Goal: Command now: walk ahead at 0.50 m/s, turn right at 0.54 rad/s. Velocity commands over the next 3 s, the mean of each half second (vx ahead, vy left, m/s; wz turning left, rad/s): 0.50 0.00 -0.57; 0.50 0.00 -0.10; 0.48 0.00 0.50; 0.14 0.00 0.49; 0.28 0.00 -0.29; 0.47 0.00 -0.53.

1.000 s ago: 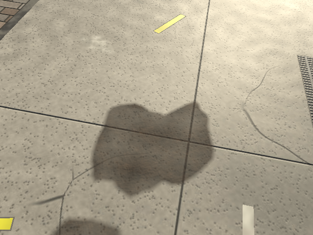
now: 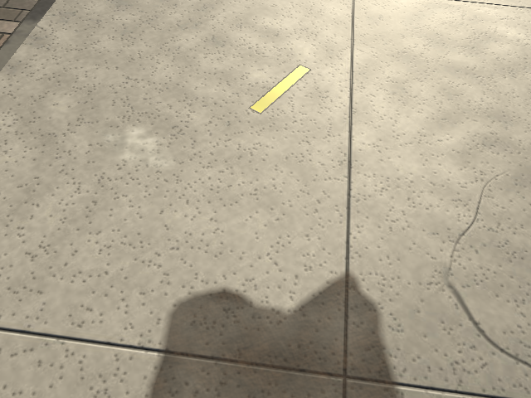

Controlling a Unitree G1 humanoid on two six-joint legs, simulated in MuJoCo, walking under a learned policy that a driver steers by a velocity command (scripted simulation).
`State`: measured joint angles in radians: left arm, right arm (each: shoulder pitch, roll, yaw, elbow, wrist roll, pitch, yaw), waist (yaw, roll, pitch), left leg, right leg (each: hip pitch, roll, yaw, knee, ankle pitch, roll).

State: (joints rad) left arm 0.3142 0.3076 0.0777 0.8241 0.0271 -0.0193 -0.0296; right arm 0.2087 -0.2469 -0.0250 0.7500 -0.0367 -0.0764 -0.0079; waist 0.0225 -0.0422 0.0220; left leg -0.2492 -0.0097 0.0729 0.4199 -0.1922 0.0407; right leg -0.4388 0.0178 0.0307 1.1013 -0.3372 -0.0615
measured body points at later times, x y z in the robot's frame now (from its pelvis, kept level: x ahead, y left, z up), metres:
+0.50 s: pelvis +0.25 -0.07 -0.01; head +0.29 -0.09 +0.44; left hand +0.46 +0.14 -0.12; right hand +0.23 -0.34 -0.14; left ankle +0.20 +0.10 -0.65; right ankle +0.28 -0.12 -0.74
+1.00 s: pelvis +0.54 -0.13 -0.02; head +0.57 -0.14 +0.43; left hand +0.64 +0.12 -0.16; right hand +0.60 -0.43 -0.13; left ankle +0.63 -0.10 -0.74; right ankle +0.33 -0.15 -0.65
